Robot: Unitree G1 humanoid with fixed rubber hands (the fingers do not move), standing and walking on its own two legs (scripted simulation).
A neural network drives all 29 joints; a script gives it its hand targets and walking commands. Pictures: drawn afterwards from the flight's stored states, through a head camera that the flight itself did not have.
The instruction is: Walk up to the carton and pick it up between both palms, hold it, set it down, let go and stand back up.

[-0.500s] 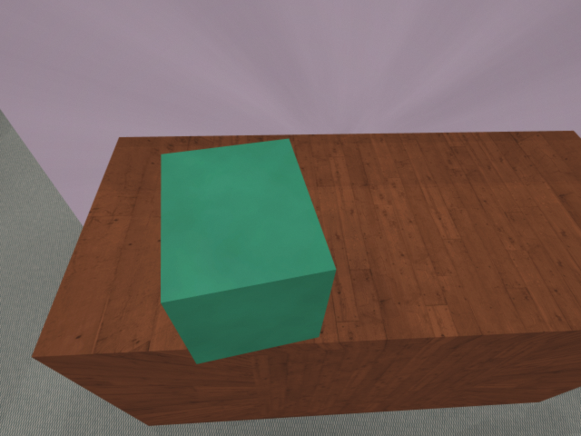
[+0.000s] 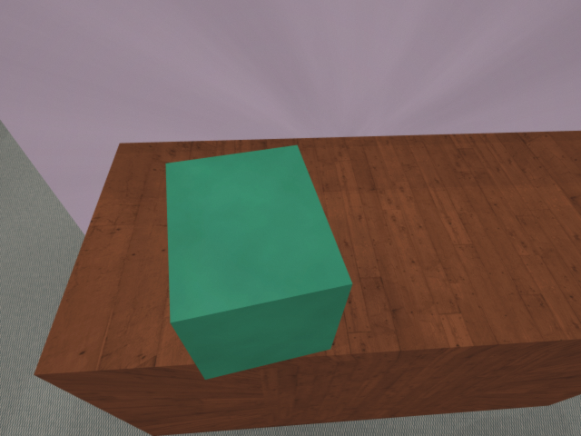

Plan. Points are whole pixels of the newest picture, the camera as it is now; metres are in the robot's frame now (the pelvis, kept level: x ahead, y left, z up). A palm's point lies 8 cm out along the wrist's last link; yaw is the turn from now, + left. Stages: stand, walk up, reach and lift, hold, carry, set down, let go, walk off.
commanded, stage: walk up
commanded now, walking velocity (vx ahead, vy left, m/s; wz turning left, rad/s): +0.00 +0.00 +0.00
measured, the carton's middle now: (251, 260) +0.36 +0.07 +0.00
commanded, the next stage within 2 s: none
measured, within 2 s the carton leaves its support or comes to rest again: neither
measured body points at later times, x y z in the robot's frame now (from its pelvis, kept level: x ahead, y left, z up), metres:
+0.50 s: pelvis -0.01 +0.02 -0.01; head +0.03 +0.00 +0.44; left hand -0.05 +0.24 -0.16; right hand -0.02 -0.22 -0.18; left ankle -0.09 +0.08 -0.65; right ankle -0.05 -0.15 -0.73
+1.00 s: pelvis +0.00 +0.11 +0.00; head +0.06 +0.16 +0.45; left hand +0.04 +0.38 -0.17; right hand +0.07 -0.12 -0.13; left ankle -0.01 +0.24 -0.73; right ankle -0.04 -0.05 -0.61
